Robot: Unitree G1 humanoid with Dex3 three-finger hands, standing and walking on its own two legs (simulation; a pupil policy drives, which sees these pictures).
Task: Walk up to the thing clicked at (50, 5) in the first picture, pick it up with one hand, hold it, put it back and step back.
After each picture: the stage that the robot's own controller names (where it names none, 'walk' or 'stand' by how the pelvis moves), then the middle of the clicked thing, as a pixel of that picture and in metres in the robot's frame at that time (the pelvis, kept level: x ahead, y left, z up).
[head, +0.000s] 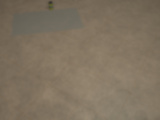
stand; (50, 5) +2.21 +0.39 -0.72
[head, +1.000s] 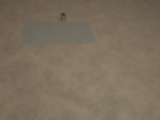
walk; (63, 17) +2.11 +0.13 -0.70
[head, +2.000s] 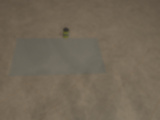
walk; (65, 33) +1.47 +0.08 -0.72
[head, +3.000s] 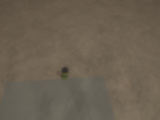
walk; (64, 73) +0.94 +0.10 -0.72
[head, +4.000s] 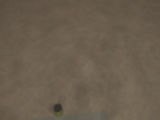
walk; (58, 110) +0.54 +0.16 -0.70
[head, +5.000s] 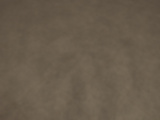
stand; out of the picture +0.32 +0.14 -0.70
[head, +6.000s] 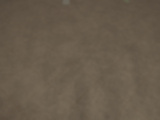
stand; out of the picture +0.33 +0.13 -0.73
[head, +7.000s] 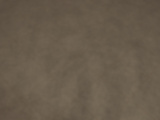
stand; out of the picture +0.33 +0.12 -0.72
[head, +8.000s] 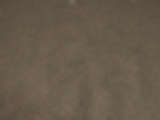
stand; out of the picture +0.30 +0.13 -0.73
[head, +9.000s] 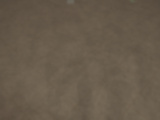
stand; out of the picture +0.30 +0.14 -0.73
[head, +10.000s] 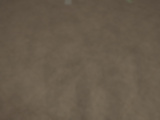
stand; out of the picture +0.30 +0.14 -0.73
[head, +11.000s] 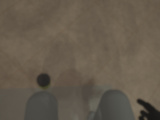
go down; (44, 81) +0.39 +0.14 -0.41
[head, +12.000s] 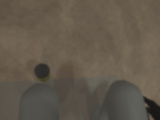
go down; (42, 73) +0.40 +0.14 -0.32
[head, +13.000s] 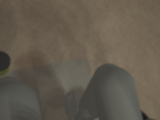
close in; out of the picture +0.40 +0.17 -0.24
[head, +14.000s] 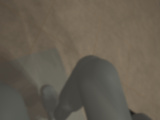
close; out of the picture +0.41 +0.20 -0.23
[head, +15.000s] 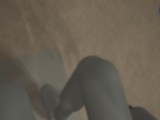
lift; out of the picture +0.40 +0.20 -0.23
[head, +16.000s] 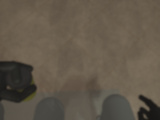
lift; (22, 85) +0.32 +0.18 -0.04
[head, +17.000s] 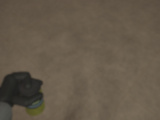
hold; (32, 97) +0.31 +0.16 +0.00
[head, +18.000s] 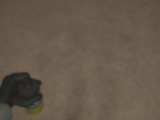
hold; (32, 97) +0.31 +0.17 -0.01
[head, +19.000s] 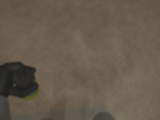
crouch; (27, 84) +0.36 +0.17 -0.07
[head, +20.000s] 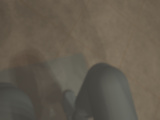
lower; out of the picture +0.43 +0.21 -0.19
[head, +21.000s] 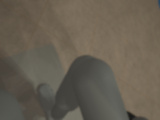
lower; out of the picture +0.44 +0.25 -0.24
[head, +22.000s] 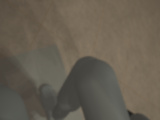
lower; out of the picture +0.43 +0.25 -0.24
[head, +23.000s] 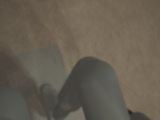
lower; out of the picture +0.43 +0.24 -0.24
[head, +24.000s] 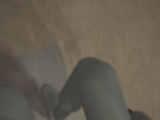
lower; out of the picture +0.42 +0.24 -0.24
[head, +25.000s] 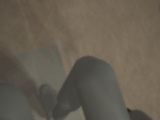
open; out of the picture +0.41 +0.22 -0.24
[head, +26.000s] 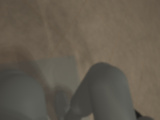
stand; out of the picture +0.41 +0.21 -0.23
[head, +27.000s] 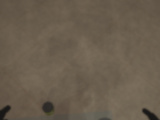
stand; (48, 109) +0.37 +0.16 -0.56
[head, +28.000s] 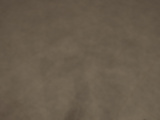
stand; out of the picture +0.34 +0.16 -0.67
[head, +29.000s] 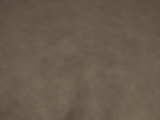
stand; out of the picture +0.34 +0.15 -0.67
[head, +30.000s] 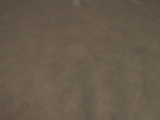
stand; out of the picture +0.36 +0.15 -0.72
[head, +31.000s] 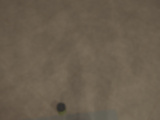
walk; (61, 109) +0.42 +0.12 -0.70
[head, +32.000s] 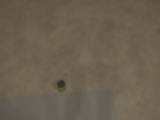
walk; (61, 86) +0.63 +0.13 -0.69
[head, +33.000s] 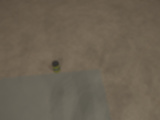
walk; (56, 66) +0.93 +0.27 -0.69
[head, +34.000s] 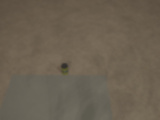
stand; (64, 69) +1.00 +0.14 -0.72
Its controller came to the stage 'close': yes
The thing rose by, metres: 0.72
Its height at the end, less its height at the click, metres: +0.00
